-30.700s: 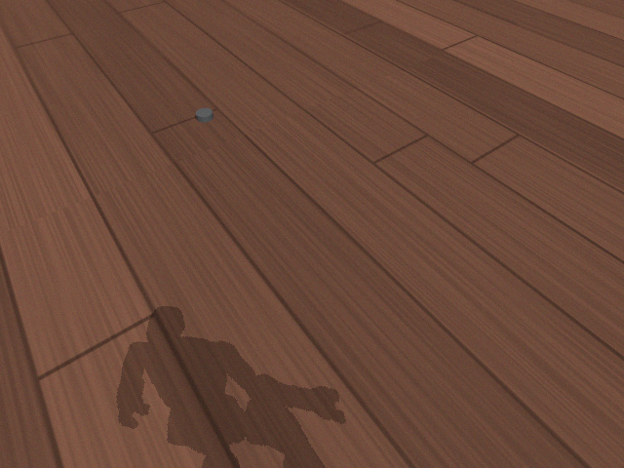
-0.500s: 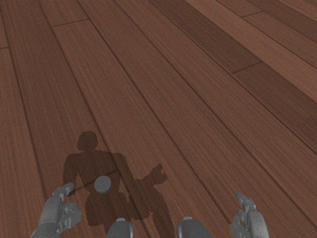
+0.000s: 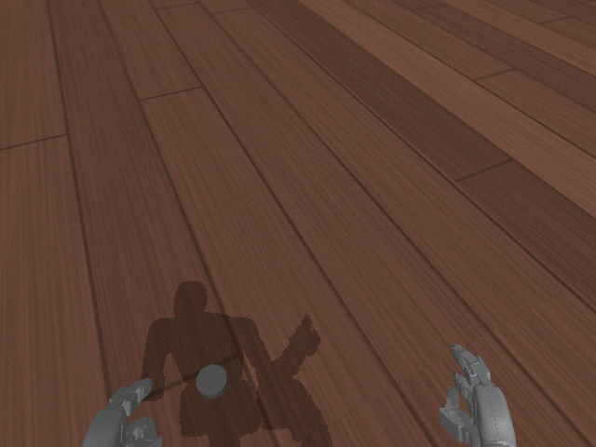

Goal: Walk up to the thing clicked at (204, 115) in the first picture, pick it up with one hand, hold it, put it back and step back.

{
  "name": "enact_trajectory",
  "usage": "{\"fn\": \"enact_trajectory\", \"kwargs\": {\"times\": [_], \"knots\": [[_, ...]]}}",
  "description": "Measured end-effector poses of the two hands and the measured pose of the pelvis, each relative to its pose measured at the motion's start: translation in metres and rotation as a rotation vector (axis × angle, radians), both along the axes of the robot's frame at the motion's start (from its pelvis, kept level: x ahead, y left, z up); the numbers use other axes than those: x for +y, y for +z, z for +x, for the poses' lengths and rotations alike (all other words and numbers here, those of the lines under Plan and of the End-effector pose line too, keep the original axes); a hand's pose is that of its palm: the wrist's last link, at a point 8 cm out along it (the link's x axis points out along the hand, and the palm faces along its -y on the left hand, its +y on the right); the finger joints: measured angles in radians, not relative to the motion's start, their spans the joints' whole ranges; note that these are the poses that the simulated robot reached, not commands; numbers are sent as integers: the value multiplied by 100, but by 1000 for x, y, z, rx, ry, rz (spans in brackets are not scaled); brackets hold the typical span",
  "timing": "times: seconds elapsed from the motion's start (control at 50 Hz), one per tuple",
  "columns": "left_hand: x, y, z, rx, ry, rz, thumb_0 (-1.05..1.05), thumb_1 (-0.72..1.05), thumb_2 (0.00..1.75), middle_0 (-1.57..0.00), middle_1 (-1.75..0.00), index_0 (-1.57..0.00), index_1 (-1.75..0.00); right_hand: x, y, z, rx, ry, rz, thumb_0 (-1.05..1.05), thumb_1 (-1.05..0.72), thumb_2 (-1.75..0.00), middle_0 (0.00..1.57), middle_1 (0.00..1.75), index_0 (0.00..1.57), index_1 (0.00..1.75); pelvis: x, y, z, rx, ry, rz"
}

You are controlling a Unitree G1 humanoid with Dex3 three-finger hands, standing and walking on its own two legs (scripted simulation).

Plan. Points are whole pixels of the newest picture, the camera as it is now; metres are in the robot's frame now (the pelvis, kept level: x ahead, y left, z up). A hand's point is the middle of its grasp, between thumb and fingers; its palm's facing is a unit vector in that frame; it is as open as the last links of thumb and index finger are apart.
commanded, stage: home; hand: left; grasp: from above
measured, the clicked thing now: (212, 381) +0.45 +0.25 -0.70
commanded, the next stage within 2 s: stand in 1.70 s
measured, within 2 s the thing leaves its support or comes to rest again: neither
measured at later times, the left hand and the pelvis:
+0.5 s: hand out of the picture +0.16 +0.17 -0.04, palm faces +0.04 -0.98 -0.20, open 7.4 cm; pelvis +0.00 +0.00 +0.00, yaw +0 degrees
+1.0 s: hand (162, 443) +0.16 +0.17 -0.04, palm faces +0.04 -0.98 -0.20, open 7.4 cm; pelvis +0.00 +0.00 +0.00, yaw +0 degrees
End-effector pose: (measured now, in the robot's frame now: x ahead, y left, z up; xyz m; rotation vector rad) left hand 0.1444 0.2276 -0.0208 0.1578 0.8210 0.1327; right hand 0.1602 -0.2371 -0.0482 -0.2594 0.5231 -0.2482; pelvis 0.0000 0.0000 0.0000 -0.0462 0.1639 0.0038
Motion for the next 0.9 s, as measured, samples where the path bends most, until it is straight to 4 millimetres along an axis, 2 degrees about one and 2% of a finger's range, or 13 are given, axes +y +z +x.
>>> {"fn": "enact_trajectory", "kwargs": {"times": [0.42,0.9], "knots": [[-6,2,0,-6,-15,8,1,91,89,-20,-30,-20,-30,-11,-11,-25,59,-41,5,2,-90,-90,20,30,20,30,-4,0,-3,-8,-9,6],[-5,3,1,-11,-19,12,1,91,90,-20,-30,-20,-30,-10,-10,-17,41,-31,4,2,-90,-90,20,30,20,30,-4,-2,-2,0,-9,5]]}}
